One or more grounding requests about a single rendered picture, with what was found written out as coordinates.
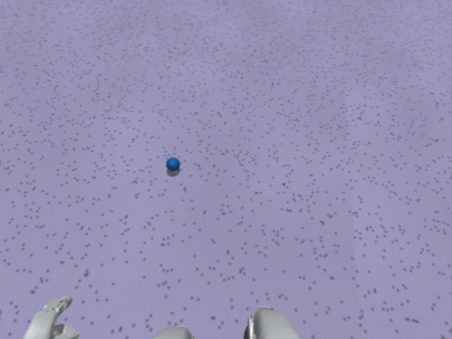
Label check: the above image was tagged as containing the ball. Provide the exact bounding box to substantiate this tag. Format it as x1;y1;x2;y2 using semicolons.
166;157;180;171

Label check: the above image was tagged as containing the left robot hand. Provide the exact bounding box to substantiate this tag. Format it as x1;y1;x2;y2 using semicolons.
23;296;80;339

